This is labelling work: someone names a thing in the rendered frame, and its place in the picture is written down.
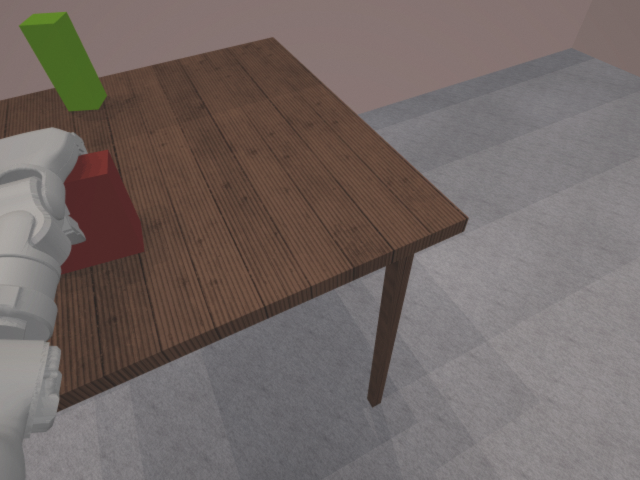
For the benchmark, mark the left robot upper arm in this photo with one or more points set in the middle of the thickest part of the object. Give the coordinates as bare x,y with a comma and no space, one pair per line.
29,397

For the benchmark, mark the sponge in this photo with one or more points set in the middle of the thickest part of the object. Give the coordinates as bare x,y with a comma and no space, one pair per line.
98,201

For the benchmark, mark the robot left hand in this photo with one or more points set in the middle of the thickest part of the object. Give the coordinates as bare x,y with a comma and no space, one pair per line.
51,148

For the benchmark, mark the table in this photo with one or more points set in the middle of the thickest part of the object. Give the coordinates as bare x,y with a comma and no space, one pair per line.
257,188

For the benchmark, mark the left robot forearm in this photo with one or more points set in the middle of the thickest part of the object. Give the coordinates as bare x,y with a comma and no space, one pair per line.
33,246

